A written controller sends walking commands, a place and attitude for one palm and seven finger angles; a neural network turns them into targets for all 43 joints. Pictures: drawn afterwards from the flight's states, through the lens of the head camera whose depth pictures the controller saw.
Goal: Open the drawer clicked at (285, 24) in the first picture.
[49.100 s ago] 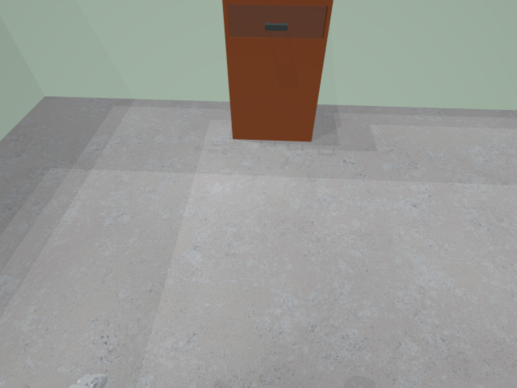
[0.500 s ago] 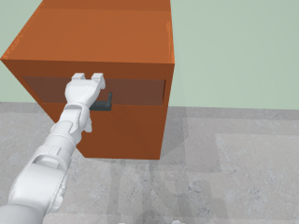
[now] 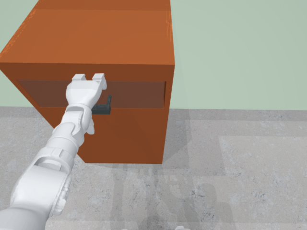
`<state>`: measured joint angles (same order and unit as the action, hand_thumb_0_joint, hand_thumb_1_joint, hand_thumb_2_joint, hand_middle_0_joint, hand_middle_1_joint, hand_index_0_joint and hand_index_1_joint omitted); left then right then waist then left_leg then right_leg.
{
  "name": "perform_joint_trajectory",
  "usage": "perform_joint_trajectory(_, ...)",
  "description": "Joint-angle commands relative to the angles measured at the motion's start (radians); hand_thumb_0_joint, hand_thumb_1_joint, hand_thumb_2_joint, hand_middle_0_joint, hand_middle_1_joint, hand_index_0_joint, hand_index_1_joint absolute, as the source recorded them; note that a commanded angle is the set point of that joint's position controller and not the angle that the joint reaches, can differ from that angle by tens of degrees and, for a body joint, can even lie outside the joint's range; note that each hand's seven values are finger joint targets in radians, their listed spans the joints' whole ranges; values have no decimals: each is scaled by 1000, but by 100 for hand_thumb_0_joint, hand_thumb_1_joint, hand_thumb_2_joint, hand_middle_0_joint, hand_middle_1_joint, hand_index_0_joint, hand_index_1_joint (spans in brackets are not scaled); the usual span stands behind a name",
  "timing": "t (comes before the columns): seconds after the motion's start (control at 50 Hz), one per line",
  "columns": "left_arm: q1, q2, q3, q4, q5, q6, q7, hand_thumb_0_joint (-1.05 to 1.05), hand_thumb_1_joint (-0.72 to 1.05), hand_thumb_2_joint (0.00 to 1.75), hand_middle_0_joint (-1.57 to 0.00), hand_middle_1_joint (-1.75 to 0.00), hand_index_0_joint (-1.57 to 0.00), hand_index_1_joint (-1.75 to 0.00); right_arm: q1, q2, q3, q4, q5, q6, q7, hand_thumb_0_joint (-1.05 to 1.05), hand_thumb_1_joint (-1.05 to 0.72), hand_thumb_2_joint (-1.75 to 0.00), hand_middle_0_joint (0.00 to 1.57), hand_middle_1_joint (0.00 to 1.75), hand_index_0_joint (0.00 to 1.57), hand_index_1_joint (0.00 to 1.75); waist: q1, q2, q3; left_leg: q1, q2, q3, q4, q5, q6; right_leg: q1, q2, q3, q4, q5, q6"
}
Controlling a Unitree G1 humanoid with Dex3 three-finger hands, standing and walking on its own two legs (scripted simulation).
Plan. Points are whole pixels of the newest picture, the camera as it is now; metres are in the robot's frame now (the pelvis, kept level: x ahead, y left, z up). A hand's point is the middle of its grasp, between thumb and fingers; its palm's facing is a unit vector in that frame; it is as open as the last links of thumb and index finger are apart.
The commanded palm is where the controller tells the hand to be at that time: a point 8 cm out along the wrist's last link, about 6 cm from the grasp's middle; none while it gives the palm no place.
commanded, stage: move the hooked fingers above the handle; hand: left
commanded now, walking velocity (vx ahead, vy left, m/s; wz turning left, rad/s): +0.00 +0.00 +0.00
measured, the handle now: (95, 103) +0.51 +0.17 -0.03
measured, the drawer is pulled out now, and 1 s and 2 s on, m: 0.00 0.00 0.00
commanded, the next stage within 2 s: lower the fingers behind the handle in 0.84 s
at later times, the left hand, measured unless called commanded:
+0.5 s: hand (87, 103) +0.47 +0.18 +0.02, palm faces -0.05 -0.03 -1.00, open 13.7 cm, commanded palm +0.44 +0.19 +0.08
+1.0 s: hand (88, 106) +0.46 +0.17 +0.03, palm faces -0.04 -0.02 -1.00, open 13.8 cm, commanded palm +0.44 +0.18 +0.08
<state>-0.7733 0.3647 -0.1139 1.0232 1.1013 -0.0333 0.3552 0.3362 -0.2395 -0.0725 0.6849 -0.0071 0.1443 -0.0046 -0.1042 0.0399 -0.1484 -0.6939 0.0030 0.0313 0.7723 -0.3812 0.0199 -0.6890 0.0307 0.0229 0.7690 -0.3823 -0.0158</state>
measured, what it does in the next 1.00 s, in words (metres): stands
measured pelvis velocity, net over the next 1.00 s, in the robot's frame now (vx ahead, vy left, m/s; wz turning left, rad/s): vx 0.00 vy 0.00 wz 0.01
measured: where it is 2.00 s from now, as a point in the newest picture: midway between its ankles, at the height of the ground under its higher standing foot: outside the picture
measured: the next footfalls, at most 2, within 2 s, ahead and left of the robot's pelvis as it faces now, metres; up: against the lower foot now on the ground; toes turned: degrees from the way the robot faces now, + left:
none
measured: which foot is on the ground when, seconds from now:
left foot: down 0.00-1.00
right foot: down 0.00-1.00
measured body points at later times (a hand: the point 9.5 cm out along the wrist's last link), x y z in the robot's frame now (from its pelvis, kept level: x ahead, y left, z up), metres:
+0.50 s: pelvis +0.01 +0.00 +0.00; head +0.09 -0.01 +0.44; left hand +0.47 +0.18 +0.08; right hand +0.05 -0.27 -0.13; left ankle -0.01 +0.11 -0.71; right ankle -0.02 -0.11 -0.71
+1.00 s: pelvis +0.00 +0.00 +0.00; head +0.07 -0.01 +0.44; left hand +0.45 +0.17 +0.08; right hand +0.05 -0.26 -0.13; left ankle -0.01 +0.11 -0.71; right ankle -0.02 -0.11 -0.71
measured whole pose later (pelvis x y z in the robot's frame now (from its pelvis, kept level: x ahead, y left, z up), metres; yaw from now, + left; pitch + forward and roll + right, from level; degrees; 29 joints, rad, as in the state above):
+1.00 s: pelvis +0.00 +0.00 +0.00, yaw +0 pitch +16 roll +0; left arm -0.76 0.34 -0.15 1.01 1.09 -0.01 0.34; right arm 0.30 -0.23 -0.07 0.68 0.00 0.15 0.00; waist -0.09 0.04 -0.15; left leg -0.68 0.00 0.03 0.77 -0.38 0.02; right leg -0.67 0.02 0.02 0.77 -0.38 -0.01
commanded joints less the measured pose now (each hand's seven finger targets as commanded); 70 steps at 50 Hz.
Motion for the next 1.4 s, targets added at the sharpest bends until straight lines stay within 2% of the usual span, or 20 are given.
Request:
perform_joint_trajectory(0.0, -404, 249, 83, -173, -1, 13, 26, 0, -50, 30, -30, -120, -30, -120, 85, -150, -44, -83, -1, -17, -21, 0, -90, -90, 20, 30, 20, 30, 5, -44, -377, 227, -30, 11, -52, 373, 28, 223, 19, -17, -94, 409, -23)
perform_joint_trajectory(0.14, -417, 158, 18, -253, -18, -48, -6, 0, -50, 30, -30, -120, -30, -120, 85, -140, -54, -82, -6, -25, -22, 0, -90, -90, 20, 30, 20, 30, -10, -13, -394, 298, -25, -1, -33, 420, 26, 175, 20, -21, -87, 413, -24)
perform_joint_trajectory(0.2, -435, 183, 40, -257, -12, -61, 12, 0, -50, 30, -30, -120, -30, -120, 87, -140, -54, -71, -9, -24, -19, 0, -90, -90, 20, 30, 20, 30, -13, -11, -387, 282, -26, -5, -21, 426, 25, 161, 20, -22, -77, 418, -24)
perform_joint_trajectory(0.28, -464, 278, 109, -221, 7, -28, 54, 0, -50, 30, -30, -120, -30, -120, 79, -146, -46, -68, -11, -22, -20, 0, -90, -90, 20, 30, 20, 30, 0, -7, -384, 228, -34, 1, -20, 399, 26, 179, 20, -19, -67, 415, -27)
perform_joint_trajectory(0.34, -427, 261, 98, -207, 7, 1, 55, 0, -50, 30, -30, -120, -30, -120, 79, -143, -46, -76, -9, -18, -17, 0, -90, -90, 20, 30, 20, 30, 11, 8, -429, 243, -35, 8, -19, 431, 23, 209, 22, -21, -61, 455, -25)
perform_joint_trajectory(0.4, -386, 255, 95, -183, -6, 13, 23, 0, -50, 30, -30, -120, -30, -120, 84, -146, -49, -81, -4, -12, -18, 0, -90, -90, 20, 30, 20, 30, 11, -34, -427, 250, -32, 11, -24, 458, 26, 237, 22, -20, -71, 490, -21)
perform_joint_trajectory(0.5, -342, 272, 112, -248, -14, -26, -8, 0, -50, 30, -30, -120, -30, -120, 76, -146, -46, -95, -5, -6, -22, 0, -90, -90, 20, 30, 20, 30, 33, -23, -422, 254, -30, 12, -41, 476, 27, 272, 18, -15, -78, 515, -23)
perform_joint_trajectory(0.54, -312, 198, 58, -257, -19, -44, -16, 0, -50, 30, -30, -120, -30, -120, 70, -141, -48, -97, -6, -6, -19, 0, -90, -90, 20, 30, 20, 30, 21, -37, -385, 262, -27, 10, -42, 471, 27, 243, 19, -19, -86, 497, -22)
perform_joint_trajectory(0.62, -342, 184, 51, -300, -18, -77, -1, 0, -50, 30, -30, -120, -30, -120, 70, -139, -57, -87, -6, -9, -15, 0, -90, -90, 20, 30, 20, 30, 12, -17, -372, 288, -23, 0, -38, 451, 25, 193, 22, -24, -86, 438, -25)
perform_joint_trajectory(0.66, -375, 216, 75, -297, -7, -76, 20, 0, -50, 30, -30, -120, -30, -120, 71, -143, -58, -74, -9, -10, -14, 0, -90, -90, 20, 30, 20, 30, 7, -5, -358, 284, -22, -5, -36, 430, 22, 164, 23, -27, -81, 401, -28)
perform_joint_trajectory(0.72, -406, 201, 67, -322, 2, -70, 51, 0, -50, 30, -30, -120, -30, -120, 66, -139, -61, -69, -13, -11, -7, 0, -90, -90, 20, 30, 20, 30, 10, 37, -411, 328, -19, -16, -23, 476, 15, 138, 27, -36, -59, 398, -33)
perform_joint_trajectory(0.74, -408, 168, 45, -309, -2, -59, 58, 0, -50, 30, -30, -120, -30, -120, 63, -137, -62, -68, -15, -11, -3, 0, -90, -90, 20, 30, 20, 30, 5, 32, -408, 331, -19, -13, -20, 471, 15, 131, 28, -40, -64, 390, -32)
perform_joint_trajectory(0.76, -403, 178, 55, -274, -2, -41, 62, 0, -50, 30, -30, -120, -30, -120, 66, -139, -60, -62, -12, -10, -2, 0, -90, -90, 20, 30, 20, 30, 1, 10, -370, 310, -19, -14, -27, 447, 15, 129, 30, -43, -69, 379, -32)
perform_joint_trajectory(0.8, -424, 209, 71, -265, 6, -21, 67, 0, -50, 30, -30, -120, -30, -120, 61, -146, -56, -66, -11, -6, -2, 0, -90, -90, 20, 30, 20, 30, 9, 7, -400, 304, -21, -16, -32, 445, 15, 145, 29, -40, -63, 379, -33)
perform_joint_trajectory(0.82, -417, 156, 30, -250, 2, -5, 63, 0, -50, 30, -30, -120, -30, -120, 56, -140, -57, -68, -10, -6, -1, 0, -90, -90, 20, 30, 20, 30, 2, 11, -388, 305, -22, -10, -33, 436, 15, 139, 30, -41, -69, 377, -33)
perform_joint_trajectory(0.88, -432, 148, 22, -202, -9, 24, 41, 0, -50, 30, -30, -120, -30, -120, 59, -145, -51, -70, -4, -5, -4, 0, -90, -90, 20, 30, 20, 30, -7, -28, -347, 283, -21, -12, -50, 398, 18, 147, 27, -42, -85, 355, -32)
perform_joint_trajectory(1.02, -393, 192, 47, -154, 1, -5, 7, 0, -50, 30, -30, -120, -30, -120, 64, -146, -39, -85, -1, -17, -24, 0, -90, -90, 20, 30, 20, 30, 3, -46, -310, 223, -24, -6, -51, 321, 24, 141, 21, -27, -87, 316, -29)
perform_joint_trajectory(1.2, -426, 221, 88, -198, 24, -34, 86, 0, -50, 30, -30, -120, -30, -120, 84, -143, -51, -72, -18, -38, -16, 0, -90, -90, 20, 30, 20, 30, 3, -7, -427, 197, -25, -5, 19, 358, 22, 111, 24, -23, -25, 352, -28)
perform_joint_trajectory(1.26, -458, 198, 64, -200, 25, -21, 99, 0, -50, 30, -30, -120, -30, -120, 89, -144, -55, -58, -20, -38, -15, 0, -90, -90, 20, 30, 20, 30, -18, -3, -436, 188, -25, -4, 36, 364, 24, 100, 24, -23, -17, 371, -25)
perform_joint_trajectory(1.38, -427, 208, 74, -165, 11, -18, 83, 0, -50, 30, -30, -120, -30, -120, 98, -145, -55, -47, -19, -36, -16, 0, -90, -90, 20, 30, 20, 30, -18, -9, -433, 165, -27, -6, 50, 365, 26, 104, 24, -20, -12, 387, -25)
